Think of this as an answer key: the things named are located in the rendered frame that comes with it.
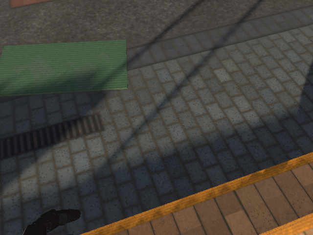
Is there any left robot hand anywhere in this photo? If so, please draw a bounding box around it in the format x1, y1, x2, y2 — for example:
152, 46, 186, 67
22, 209, 81, 235

